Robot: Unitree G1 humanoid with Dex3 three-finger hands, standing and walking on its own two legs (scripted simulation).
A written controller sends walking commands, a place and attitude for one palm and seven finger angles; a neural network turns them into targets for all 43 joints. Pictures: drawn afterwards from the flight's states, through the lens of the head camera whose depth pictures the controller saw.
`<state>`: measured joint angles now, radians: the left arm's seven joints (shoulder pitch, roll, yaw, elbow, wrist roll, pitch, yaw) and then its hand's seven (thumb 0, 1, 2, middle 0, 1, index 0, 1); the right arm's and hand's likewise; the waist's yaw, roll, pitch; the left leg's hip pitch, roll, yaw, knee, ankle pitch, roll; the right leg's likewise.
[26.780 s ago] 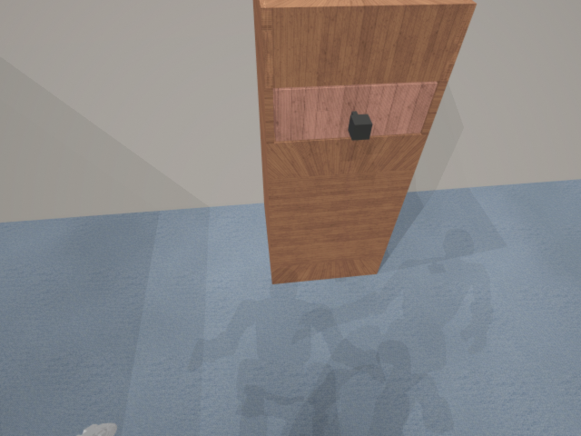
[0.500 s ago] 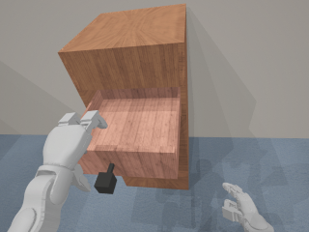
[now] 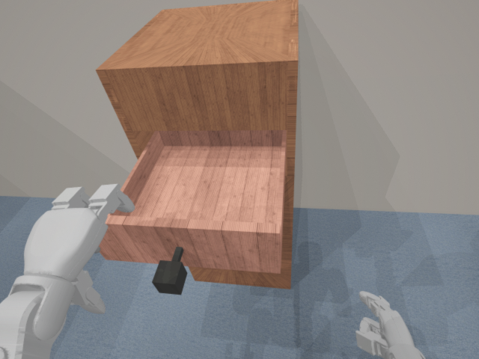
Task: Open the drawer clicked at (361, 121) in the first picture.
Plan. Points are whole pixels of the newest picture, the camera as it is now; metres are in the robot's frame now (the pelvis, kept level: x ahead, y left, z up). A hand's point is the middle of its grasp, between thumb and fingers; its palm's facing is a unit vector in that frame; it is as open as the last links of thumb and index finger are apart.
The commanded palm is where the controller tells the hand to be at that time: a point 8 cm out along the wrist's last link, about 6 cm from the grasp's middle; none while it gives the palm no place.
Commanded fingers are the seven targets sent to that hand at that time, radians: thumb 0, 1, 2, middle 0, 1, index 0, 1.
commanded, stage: draw the hand back to the body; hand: left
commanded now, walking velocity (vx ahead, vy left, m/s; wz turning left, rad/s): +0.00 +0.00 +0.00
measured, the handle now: (173, 267) +0.27 +0.18 +0.00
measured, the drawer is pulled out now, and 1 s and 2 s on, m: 0.29 0.29 0.29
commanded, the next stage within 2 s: step back with the hand held close in 1.00 s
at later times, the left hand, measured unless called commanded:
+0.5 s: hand (91, 229) +0.22 +0.23 +0.18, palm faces +0.39 -0.85 -0.36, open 11.3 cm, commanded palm +0.16 +0.28 +0.19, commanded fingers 0.00 0.41 0.69 -0.23 -0.62 -0.23 -0.62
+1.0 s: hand (79, 235) +0.21 +0.25 +0.17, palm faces +0.47 -0.80 -0.39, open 7.6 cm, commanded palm +0.16 +0.29 +0.19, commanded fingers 0.00 0.90 0.90 -0.20 -0.30 -0.20 -0.30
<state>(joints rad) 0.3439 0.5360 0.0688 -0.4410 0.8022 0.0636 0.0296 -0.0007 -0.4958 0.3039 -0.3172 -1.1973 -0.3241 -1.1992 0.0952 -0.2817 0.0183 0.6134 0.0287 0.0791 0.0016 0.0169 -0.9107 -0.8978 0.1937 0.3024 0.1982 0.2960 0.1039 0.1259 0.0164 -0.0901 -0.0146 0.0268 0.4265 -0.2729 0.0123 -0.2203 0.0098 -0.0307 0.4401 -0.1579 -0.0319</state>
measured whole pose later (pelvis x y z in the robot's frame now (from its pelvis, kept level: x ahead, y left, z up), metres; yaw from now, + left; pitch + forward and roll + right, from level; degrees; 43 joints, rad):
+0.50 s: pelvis +0.03 +0.01 +0.00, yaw +1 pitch -3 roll -1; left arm 0.51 0.32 0.26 -0.55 -0.04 -0.17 0.12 0.00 0.07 0.55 -0.27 -0.83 -0.27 -0.83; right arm 0.20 -0.21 0.01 0.64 0.01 -0.18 -0.05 0.02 -0.91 -0.90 0.20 0.30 0.20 0.30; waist 0.05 0.05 0.03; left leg -0.06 -0.01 0.00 0.45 -0.33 0.02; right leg -0.17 0.01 -0.05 0.44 -0.22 -0.02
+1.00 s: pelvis +0.04 +0.00 +0.00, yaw +2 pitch -2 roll -1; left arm 0.53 0.31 0.30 -0.52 -0.06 -0.14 0.14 0.01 0.83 0.88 -0.21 -0.33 -0.22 -0.34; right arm 0.17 -0.20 0.01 0.64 0.02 -0.15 -0.06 0.02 -0.91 -0.90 0.20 0.30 0.20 0.30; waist 0.06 0.07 0.00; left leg -0.08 -0.01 -0.02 0.46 -0.34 0.01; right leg -0.19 0.01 -0.07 0.46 -0.23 -0.03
